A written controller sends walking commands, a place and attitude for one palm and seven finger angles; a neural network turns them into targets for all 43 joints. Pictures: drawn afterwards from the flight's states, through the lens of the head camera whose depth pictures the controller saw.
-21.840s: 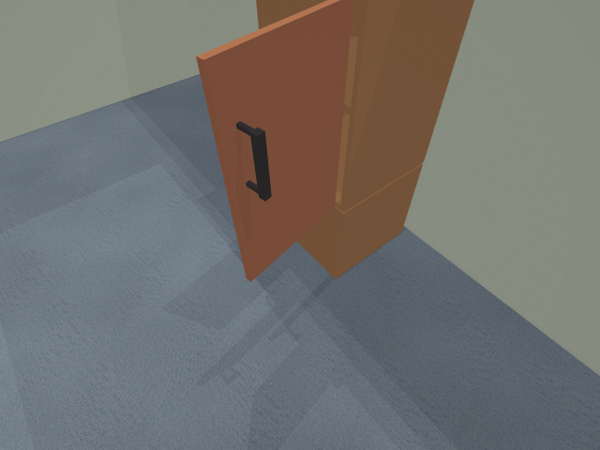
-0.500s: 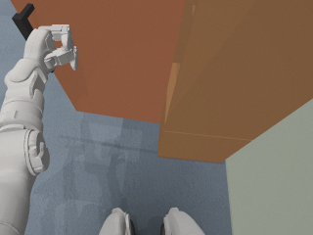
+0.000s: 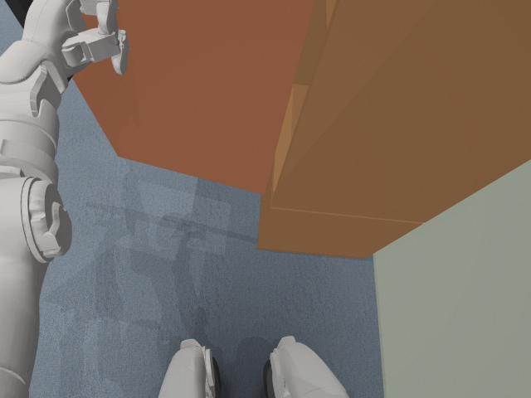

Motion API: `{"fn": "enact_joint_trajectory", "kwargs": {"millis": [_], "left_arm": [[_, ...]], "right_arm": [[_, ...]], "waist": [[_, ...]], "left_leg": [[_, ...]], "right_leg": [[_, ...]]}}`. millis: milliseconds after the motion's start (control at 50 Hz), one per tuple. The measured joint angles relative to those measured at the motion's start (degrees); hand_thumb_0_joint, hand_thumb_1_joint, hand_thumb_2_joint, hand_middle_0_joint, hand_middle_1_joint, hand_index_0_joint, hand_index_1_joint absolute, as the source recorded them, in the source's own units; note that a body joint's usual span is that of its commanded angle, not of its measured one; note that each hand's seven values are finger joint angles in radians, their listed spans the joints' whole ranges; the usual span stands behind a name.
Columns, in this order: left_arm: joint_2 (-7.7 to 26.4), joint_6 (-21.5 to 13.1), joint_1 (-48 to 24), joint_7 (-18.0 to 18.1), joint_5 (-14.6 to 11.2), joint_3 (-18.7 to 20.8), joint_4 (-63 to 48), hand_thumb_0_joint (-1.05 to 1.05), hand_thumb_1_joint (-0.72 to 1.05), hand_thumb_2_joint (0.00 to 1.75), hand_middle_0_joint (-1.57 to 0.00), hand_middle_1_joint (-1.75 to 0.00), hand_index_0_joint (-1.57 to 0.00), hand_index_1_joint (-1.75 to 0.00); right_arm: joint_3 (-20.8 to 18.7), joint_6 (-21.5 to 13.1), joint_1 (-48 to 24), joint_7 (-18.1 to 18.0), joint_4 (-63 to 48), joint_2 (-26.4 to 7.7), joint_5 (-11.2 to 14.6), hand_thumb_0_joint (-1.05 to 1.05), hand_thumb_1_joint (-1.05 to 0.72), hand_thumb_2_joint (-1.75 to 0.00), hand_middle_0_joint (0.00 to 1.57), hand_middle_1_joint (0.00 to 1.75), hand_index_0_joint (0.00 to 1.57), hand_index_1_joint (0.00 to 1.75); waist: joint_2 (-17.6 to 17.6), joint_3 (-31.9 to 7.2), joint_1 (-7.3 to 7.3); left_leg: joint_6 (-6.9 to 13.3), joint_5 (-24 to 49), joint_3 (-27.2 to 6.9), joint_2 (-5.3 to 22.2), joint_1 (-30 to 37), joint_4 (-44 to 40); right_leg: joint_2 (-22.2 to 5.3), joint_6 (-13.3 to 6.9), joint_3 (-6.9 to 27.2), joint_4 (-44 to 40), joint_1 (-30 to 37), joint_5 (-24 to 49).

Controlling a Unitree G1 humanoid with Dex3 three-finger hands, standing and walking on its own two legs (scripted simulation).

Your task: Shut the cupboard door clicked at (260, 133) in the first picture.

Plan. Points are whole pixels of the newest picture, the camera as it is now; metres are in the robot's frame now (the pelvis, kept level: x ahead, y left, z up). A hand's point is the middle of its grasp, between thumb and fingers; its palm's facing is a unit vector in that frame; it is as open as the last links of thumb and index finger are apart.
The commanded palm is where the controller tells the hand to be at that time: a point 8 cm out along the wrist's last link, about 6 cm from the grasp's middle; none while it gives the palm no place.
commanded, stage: push the door shut along its arc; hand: left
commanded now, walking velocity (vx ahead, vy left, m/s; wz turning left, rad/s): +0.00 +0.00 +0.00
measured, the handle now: (44, 19) +0.61 +0.22 +0.13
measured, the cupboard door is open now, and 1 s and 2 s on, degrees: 80 67 67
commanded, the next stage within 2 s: pull the fist back off the door in 0.30 s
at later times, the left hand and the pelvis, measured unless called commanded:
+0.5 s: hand (139, 14) +0.61 +0.10 +0.14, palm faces -0.15 -0.98 +0.12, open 3.3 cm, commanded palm +0.60 +0.11 +0.13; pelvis +0.00 +0.00 -0.02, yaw -1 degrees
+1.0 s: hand (149, 43) +0.56 +0.09 +0.13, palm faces +0.01 -1.00 -0.02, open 3.1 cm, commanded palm +0.52 +0.13 +0.13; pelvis +0.03 -0.02 +0.03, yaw +0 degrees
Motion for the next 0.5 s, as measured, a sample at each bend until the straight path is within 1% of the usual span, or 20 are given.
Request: {"fn": "enact_joint_trajectory", "kwargs": {"millis": [100, 220, 420, 440, 460, 500], "left_arm": [[0.2, 1.1, -2.8, 0.6, 0.4, -1.0, 0.7, 0.01, 0.96, 0.97, -1.29, -1.5, -1.3, -1.5], [1.0, 1.9, -5.8, 0.6, 1.1, -1.3, 1.8, 0.01, 0.99, 0.99, -1.29, -1.5, -1.3, -1.5], [1.7, 3.4, -9.6, 0.7, 2.1, -2.7, 2.3, 0.0, 1.03, 1.01, -1.29, -1.5, -1.3, -1.5], [1.1, 4.1, -9.7, 2.3, 1.9, -0.9, 2.4, 0.01, 1.02, 1.0, -1.29, -1.5, -1.3, -1.5], [0.1, 4.6, -9.9, 5.7, 1.6, 1.3, 2.5, 0.01, 1.0, 1.0, -1.3, -1.5, -1.3, -1.5], [-2.0, 5.2, -10.1, 15.1, 1.9, 5.1, 2.3, 0.01, 0.96, 0.98, -1.3, -1.5, -1.3, -1.5]], "right_arm": [[0.0, -0.7, -0.9, -0.1, 0.6, 0.1, -0.3, 0.0, -0.91, -0.9, 0.2, 0.3, 0.21, 0.3], [0.4, -1.1, -1.6, -0.1, 1.0, 0.3, -0.5, 0.0, -0.91, -0.9, 0.2, 0.3, 0.21, 0.3], [0.8, -1.4, -1.5, -0.2, 2.2, 1.1, -0.8, 0.0, -0.91, -0.9, 0.2, 0.3, 0.21, 0.3], [0.6, -1.4, -1.0, 0.0, 1.7, 1.2, -0.9, 0.0, -0.91, -0.9, 0.2, 0.3, 0.21, 0.3], [0.5, -1.4, -0.4, 0.3, 1.1, 1.2, -1.2, 0.0, -0.91, -0.9, 0.2, 0.3, 0.21, 0.3], [0.5, -1.5, 0.9, 1.8, -0.2, 1.5, -2.2, 0.0, -0.91, -0.9, 0.2, 0.3, 0.2, 0.3]], "waist": [[0.0, 0.0, -0.39], [0.1, 0.0, -1.13], [0.3, 0.0, -2.12], [0.6, -0.1, -2.0], [0.9, -0.2, -1.83], [1.1, -0.6, -1.82]], "left_leg": [[-0.1, -0.3, -0.4, 0.0, -1.9, 1.3], [-0.1, -0.8, -0.6, 0.2, -4.0, 2.9], [-0.2, -1.5, -0.8, 0.5, -6.7, 4.9], [-0.3, -1.6, -0.9, 0.6, -7.0, 5.0], [-0.3, -1.6, -1.1, 0.6, -7.3, 5.1], [-0.4, -1.4, -1.1, 0.7, -7.7, 4.8]], "right_leg": [[0.0, -0.1, -0.4, 1.2, -1.7, -0.4], [0.2, -0.3, -0.6, 2.8, -3.8, -0.9], [0.4, -0.5, -0.8, 4.8, -6.5, -1.6], [0.5, -0.5, -0.9, 4.7, -6.7, -1.6], [0.6, -0.4, -1.0, 4.6, -6.9, -1.5], [0.7, -0.4, -1.0, 4.3, -7.2, -1.3]]}}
